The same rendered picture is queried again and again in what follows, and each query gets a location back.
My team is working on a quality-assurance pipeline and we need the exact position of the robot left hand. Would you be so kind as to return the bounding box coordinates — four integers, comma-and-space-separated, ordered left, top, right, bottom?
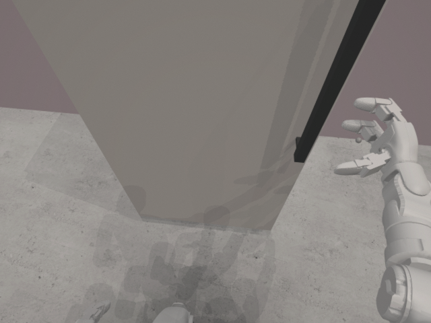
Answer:
75, 300, 111, 323

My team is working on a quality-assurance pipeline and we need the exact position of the robot right hand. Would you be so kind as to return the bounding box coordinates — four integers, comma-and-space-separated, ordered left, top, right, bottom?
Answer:
334, 98, 418, 178

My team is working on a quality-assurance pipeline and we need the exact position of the left robot thigh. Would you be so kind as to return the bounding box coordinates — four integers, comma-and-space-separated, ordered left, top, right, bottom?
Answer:
152, 307, 193, 323

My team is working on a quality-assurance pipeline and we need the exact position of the fridge door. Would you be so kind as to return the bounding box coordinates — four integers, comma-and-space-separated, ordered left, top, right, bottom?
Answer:
12, 0, 388, 231

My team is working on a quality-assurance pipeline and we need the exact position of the robot left shin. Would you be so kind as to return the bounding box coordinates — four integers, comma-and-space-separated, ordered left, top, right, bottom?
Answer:
172, 303, 186, 309

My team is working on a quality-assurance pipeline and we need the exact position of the robot right upper arm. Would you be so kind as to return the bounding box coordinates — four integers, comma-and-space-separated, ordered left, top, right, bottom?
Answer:
376, 264, 431, 323

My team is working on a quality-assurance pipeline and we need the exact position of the handle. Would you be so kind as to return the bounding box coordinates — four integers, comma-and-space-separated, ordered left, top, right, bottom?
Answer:
294, 0, 386, 163

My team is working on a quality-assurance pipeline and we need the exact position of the right robot forearm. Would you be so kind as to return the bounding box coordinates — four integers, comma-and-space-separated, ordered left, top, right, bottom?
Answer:
381, 162, 431, 272

